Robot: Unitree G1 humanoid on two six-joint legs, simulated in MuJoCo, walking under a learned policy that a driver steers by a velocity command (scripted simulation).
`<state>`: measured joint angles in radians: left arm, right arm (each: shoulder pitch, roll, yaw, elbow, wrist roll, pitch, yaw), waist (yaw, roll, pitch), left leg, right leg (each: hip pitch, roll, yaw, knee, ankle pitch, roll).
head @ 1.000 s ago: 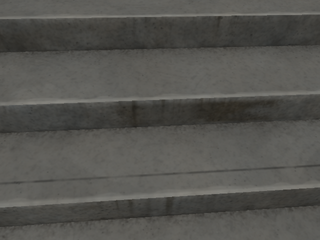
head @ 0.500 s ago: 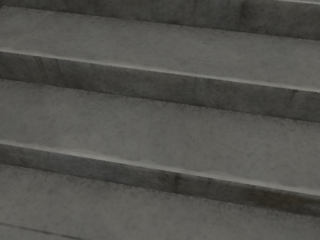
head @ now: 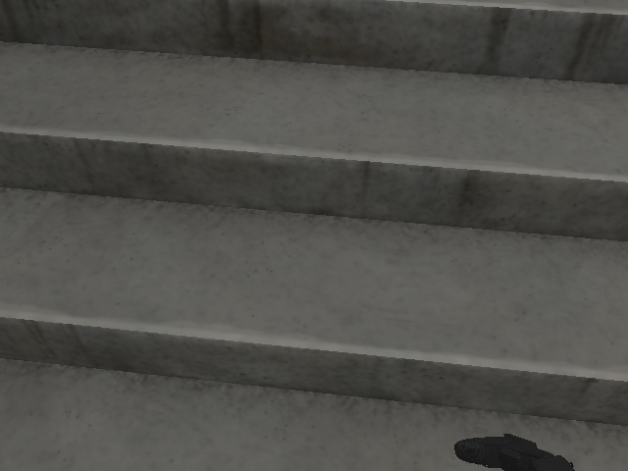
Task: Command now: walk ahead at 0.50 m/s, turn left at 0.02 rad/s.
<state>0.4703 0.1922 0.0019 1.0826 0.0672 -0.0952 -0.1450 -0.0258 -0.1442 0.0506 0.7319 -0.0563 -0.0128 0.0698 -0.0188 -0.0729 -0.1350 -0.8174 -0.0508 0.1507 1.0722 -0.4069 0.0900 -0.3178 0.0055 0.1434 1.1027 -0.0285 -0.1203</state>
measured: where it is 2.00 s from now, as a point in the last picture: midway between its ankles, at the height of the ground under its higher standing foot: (413, 22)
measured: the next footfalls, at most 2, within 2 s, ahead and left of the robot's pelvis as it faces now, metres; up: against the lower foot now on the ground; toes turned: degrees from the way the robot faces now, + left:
right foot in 0.38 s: +0.39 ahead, -0.12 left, +0.15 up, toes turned -3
left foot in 0.90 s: +0.71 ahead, +0.11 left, +0.30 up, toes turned +1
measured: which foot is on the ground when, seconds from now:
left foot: down 0.00-0.42, up 0.44-0.88, down 0.90-1.00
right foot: up 0.00-0.36, down 0.38-0.94, up 0.96-1.00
